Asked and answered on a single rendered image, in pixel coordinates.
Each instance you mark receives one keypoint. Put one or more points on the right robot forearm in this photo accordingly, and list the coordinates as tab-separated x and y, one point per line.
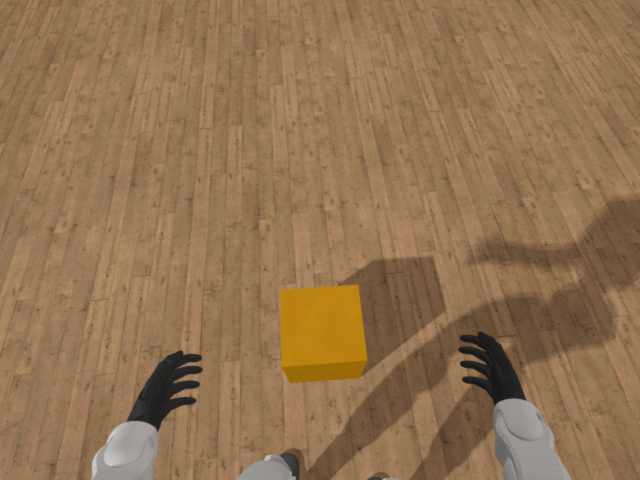
524	443

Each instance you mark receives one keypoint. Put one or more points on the robot left foot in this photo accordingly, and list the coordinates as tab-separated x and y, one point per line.
292	462

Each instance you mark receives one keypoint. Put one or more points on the left robot forearm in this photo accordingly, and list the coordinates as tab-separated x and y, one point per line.
129	454

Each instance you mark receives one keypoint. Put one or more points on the left robot hand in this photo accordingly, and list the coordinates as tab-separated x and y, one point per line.
153	404

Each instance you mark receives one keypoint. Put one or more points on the carton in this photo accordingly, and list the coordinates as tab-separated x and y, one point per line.
322	334

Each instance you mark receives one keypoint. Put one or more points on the right robot hand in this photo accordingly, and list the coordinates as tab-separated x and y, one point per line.
502	382

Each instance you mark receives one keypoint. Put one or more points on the robot left shin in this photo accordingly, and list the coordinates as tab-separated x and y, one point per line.
276	459

